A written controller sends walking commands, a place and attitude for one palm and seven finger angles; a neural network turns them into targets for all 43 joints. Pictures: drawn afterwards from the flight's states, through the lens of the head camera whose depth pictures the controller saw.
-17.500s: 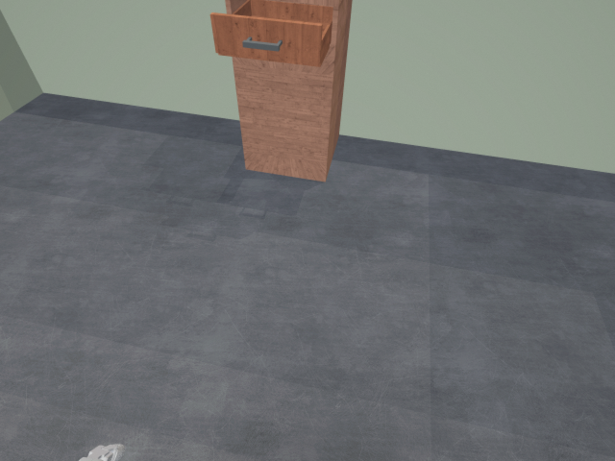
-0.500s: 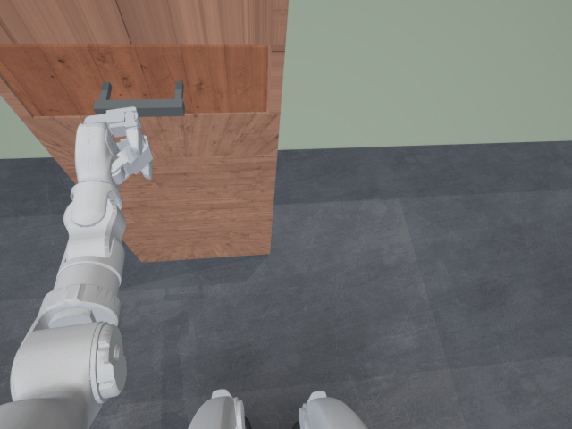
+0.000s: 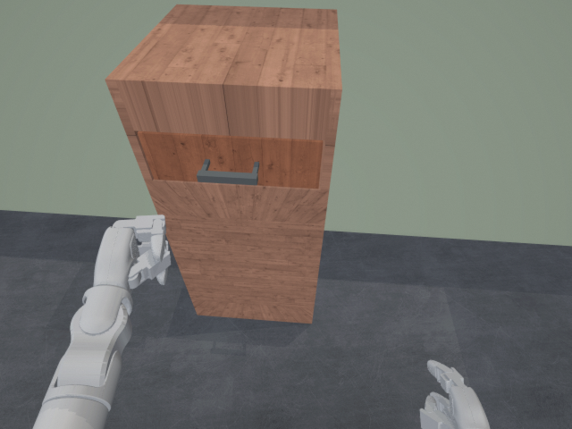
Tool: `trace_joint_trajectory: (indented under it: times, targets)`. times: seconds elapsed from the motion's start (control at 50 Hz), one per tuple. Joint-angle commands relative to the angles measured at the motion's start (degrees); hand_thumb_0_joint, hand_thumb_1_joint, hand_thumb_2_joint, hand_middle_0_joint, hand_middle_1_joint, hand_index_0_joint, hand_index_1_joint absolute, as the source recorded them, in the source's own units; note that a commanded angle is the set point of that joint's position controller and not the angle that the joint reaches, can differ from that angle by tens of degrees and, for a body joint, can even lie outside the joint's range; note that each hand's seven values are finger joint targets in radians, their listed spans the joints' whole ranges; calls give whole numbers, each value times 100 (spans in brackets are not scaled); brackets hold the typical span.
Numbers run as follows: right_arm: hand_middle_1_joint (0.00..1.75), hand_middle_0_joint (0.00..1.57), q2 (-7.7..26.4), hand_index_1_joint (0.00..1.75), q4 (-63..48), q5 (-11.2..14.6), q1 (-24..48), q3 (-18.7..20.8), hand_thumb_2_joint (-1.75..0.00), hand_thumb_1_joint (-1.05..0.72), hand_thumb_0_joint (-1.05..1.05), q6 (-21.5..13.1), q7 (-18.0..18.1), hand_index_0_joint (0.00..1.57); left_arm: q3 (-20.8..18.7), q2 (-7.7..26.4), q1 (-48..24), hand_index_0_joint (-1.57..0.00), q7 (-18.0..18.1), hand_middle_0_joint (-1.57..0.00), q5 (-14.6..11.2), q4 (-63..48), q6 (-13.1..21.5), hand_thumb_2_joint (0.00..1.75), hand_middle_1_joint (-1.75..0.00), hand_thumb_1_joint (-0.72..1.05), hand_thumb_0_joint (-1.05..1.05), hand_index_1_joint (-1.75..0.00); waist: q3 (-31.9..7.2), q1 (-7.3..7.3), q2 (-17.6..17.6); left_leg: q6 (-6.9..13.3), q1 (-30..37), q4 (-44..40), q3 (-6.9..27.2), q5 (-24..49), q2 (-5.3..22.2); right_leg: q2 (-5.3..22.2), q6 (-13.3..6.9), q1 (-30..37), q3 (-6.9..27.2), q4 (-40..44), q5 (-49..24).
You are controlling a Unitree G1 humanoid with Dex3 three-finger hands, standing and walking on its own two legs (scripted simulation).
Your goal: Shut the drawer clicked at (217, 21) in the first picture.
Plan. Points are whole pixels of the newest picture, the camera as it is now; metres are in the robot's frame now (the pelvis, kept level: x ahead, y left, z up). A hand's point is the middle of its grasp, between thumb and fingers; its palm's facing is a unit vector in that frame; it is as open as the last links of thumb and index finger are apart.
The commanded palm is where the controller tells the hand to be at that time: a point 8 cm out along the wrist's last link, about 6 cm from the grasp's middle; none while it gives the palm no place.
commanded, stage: draw the hand back to the body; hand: left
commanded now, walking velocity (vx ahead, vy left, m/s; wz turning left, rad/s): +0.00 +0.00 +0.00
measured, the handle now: (229, 171) +0.61 +0.16 +0.00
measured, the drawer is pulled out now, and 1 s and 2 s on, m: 0.00 0.00 0.00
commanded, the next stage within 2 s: step back with the hand held close in 0.72 s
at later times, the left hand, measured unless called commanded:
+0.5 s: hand (55, 309) +0.19 +0.24 +0.17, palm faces +0.37 -0.87 -0.34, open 3.3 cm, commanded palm +0.14 +0.28 +0.19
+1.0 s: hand (45, 295) +0.20 +0.24 +0.19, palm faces +0.38 -0.81 -0.44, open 3.3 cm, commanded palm +0.14 +0.28 +0.19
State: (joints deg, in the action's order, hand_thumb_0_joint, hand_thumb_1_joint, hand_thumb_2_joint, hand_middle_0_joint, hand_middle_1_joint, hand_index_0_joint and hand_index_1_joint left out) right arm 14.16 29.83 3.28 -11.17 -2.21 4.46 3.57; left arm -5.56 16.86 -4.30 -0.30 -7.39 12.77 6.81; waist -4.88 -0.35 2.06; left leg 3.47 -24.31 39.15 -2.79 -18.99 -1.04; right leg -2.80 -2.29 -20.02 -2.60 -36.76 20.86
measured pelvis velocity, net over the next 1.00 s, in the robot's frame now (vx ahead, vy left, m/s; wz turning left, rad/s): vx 0.01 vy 0.00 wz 0.00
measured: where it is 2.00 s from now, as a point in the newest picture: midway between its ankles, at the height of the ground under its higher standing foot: outside the picture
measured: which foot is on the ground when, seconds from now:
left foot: down 0.00-1.00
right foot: down 0.00-1.00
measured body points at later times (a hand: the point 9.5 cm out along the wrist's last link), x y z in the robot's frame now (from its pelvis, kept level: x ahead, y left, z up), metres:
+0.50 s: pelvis +0.00 +0.01 +0.02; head -0.03 -0.01 +0.47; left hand +0.17 +0.28 +0.19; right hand +0.19 -0.21 -0.06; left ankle +0.01 +0.08 -0.72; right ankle -0.02 -0.09 -0.72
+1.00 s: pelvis +0.01 +0.00 +0.02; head +0.00 -0.02 +0.47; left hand +0.17 +0.28 +0.22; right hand +0.20 -0.23 -0.06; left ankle +0.01 +0.08 -0.72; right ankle -0.02 -0.09 -0.72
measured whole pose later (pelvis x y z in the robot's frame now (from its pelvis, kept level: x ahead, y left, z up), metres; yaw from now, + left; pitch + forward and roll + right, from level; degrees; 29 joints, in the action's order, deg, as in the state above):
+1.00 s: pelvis +0.01 +0.00 +0.02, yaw +0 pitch -2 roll -1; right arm 14.0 33.0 -0.3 -10.3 -1.2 -0.7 3.2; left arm -19.1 20.6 30.8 5.8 -3.9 -27.3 9.1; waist -0.3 -1.6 4.7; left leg 3.3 -10.4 25.0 -2.6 -13.1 -1.2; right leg -3.1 -2.1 -5.0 -2.0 -20.0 13.4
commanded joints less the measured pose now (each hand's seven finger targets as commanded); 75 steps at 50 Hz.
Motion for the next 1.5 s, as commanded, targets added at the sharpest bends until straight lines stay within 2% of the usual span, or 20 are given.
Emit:
trace_joint_trajectory:
  times: [0.0, 0.02, 0.12, 0.28, 0.42, 0.48, 0.62, 0.66, 0.74, 0.82, 0.84, 0.86, 0.88, 0.96, 1.06, 1.16, 1.24, 1.28, 1.36, 1.48]
  targets:
    - [30, 20, 631, 30, -734, -3, 654, 144, -90, -90, 0, -310, 168, 20, -443, 1005, -1404, -140, 405, -140, 110, -1783, 110, 90, -160, 90, 0, -160, -483, 41, 23, -81, 1316, -1148, 489, 719, 214, 205, 50, 296, 411, 1198, -962]
    - [30, 20, 603, 30, -730, -16, 662, 137, -90, -90, 0, -351, 165, 20, -382, 913, -1259, -140, 439, -140, 118, -1992, 84, 90, -160, 90, 0, -160, -524, 35, 185, -105, 1496, -1263, 533, 732, 234, 215, 28, 429, 377, 1227, -942]
    - [30, 20, 583, 30, -693, -105, 778, 79, -90, -90, 0, -509, 152, 20, -381, 792, -193, -140, 510, -140, 143, -2706, -28, 90, -160, 90, 0, -160, -330, -65, 43, -126, 1909, -1681, 589, 995, 270, 200, 22, 892, 307, 1564, -1177]
    - [30, 20, 570, 30, -613, -228, 910, 144, -90, -90, 0, -690, 72, 20, -1090, 1173, 1327, -140, 575, -140, 185, -3964, 0, 90, -160, 90, 0, -160, -44, -237, -39, -144, 2122, -1935, 528, 1405, 265, 170, 13, 1327, 310, 1951, -1440]
    - [30, 20, 532, 30, -585, -267, 870, 185, -90, -90, 0, -910, 3, 20, -1351, 1161, 2346, -140, 610, -140, 207, -4948, 103, 90, -160, 90, 0, -160, 154, -271, 343, -192, 2161, -2005, 605, 1382, 289, 195, 22, 1373, 293, 1988, -1366]
    - [30, 20, 562, 30, -570, -279, 850, 233, -90, -90, 0, -1007, -5, 20, -1612, 1265, 2970, -140, 626, -140, 201, -5115, 135, 90, -160, 90, 0, -160, 258, -331, 121, -192, 2113, -1949, 564, 1410, 290, 153, 27, 1329, 319, 2102, -1378]
    - [30, 20, 583, 30, -469, -276, 744, 270, -90, -90, 0, -1056, 45, 20, -1387, 953, 2855, -140, 638, -140, 261, -4919, 120, 90, -160, 90, 0, -160, 778, -189, -77, -145, 2005, -1972, 564, 1010, 284, 212, 66, 1002, 329, 2124, -1006]
    - [30, 20, 579, 30, -449, -291, 726, 272, -90, -90, 0, -1067, 84, 20, -1441, 1009, 2767, -140, 676, -140, 282, -4880, 146, 90, -160, 90, 0, -160, 666, -215, -176, -120, 2028, -1967, 569, 897, 263, 229, 70, 1038, 333, 2137, -877]
    - [30, 20, 551, 30, -442, -308, 782, 253, -90, -90, 0, -1159, 111, 20, -1558, 1184, 2687, -140, 741, -140, 297, -5229, 210, 90, -160, 90, 0, -160, 191, -314, 218, -122, 2166, -1882, 539, 1160, 225, 275, 33, 1301, 394, 2073, -1109]
    - [30, 20, 532, 30, -430, -327, 770, 214, -90, -90, 0, -1245, 95, 20, -1604, 1227, 2830, -140, 767, -140, 294, -5389, 195, 90, -160, 90, 0, -160, 116, -349, 452, -175, 2176, -1821, 537, 1656, 222, 272, 12, 1464, 390, 1970, -1599]
    - [30, 20, 675, 30, -646, -292, 786, 264, -90, -90, 0, -1089, 66, 20, -2415, 1989, 2221, -140, 788, -140, 320, -5869, 450, 90, -160, 90, 0, -160, 573, -93, 414, 3, 1748, -1674, 660, 1203, 302, 519, 35, 878, 1042, 2236, -1688]
    - [30, 20, 585, 30, -482, -347, 739, 269, -90, -90, 0, -974, 65, 20, -2129, 1518, 2917, -140, 733, -140, 308, -5172, 465, 90, -160, 90, 0, -160, 708, -74, 106, 12, 1706, -1594, 681, 1180, 280, 636, 20, 711, 1029, 2311, -1600]
    - [30, 20, 603, 30, -543, -357, 808, 299, -90, -90, 0, -918, 41, 20, -2109, 1537, 2936, -140, 705, -140, 331, -5228, 508, 90, -160, 90, 0, -160, 782, -99, 38, -5, 1689, -1600, 673, 1270, 256, 633, 28, 640, 1023, 2388, -1686]
    - [30, 20, 621, 30, -577, -323, 661, 408, -90, -90, 0, -673, -20, 20, -1824, 1135, 3599, -140, 626, -140, 314, -4768, 542, 90, -160, 90, 0, -160, 314, -17, -53, -32, 1746, -1660, 596, 1962, 395, 612, 144, 818, 732, 2020, -2221]
    - [30, 20, 598, 30, -781, -251, 662, 512, -90, -90, 0, -476, -6, 20, -2110, 1414, 3979, -140, 651, -140, 272, -5117, 630, 90, -160, 90, 0, -160, -502, -49, -335, -26, 1833, -1573, 523, 3014, 483, 550, 274, 1238, 492, 1526, -3114]
    - [30, 20, 589, 30, -949, -226, 629, 536, -90, -90, 0, -420, 43, 20, -2304, 1635, 4166, -140, 739, -140, 249, -5657, 678, 90, -160, 90, 0, -160, -819, -71, -28, -16, 1670, -1489, 530, 3364, 550, 512, 299, 1368, 496, 1142, -3347]
    - [30, 20, 604, 30, -928, -242, 570, 547, -90, -90, 0, -441, 78, 20, -2240, 1577, 4197, -140, 790, -140, 272, -5660, 655, 90, -160, 90, 0, -160, -604, -40, 146, -6, 1367, -1591, 637, 2973, 633, 451, 299, 1210, 533, 1044, -2827]
    - [30, 20, 644, 30, -891, -267, 579, 566, -90, -90, 0, -474, 104, 20, -2234, 1575, 4113, -140, 804, -140, 299, -5597, 676, 90, -160, 90, 0, -160, -372, -25, 252, 22, 1089, -1711, 703, 2424, 648, 418, 295, 1120, 566, 1102, -2435]
    - [30, 20, 644, 30, -868, -252, 550, 557, -90, -90, 0, -521, 108, 20, -2121, 1442, 4007, -140, 821, -140, 354, -5316, 734, 90, -160, 90, 0, -160, 87, 48, -11, 94, 316, -2000, 875, 743, 701, 412, 266, 1081, 689, 1172, -1588]
    - [30, 20, 712, 30, -898, -300, 542, 573, -90, -90, 0, -681, 116, 20, -2201, 1528, 3777, -140, 879, -140, 487, -5568, 950, 90, -160, 90, 0, -160, 287, 79, 40, 187, -468, -2192, 1120, -969, 716, 391, 231, 1108, 878, 1372, -356]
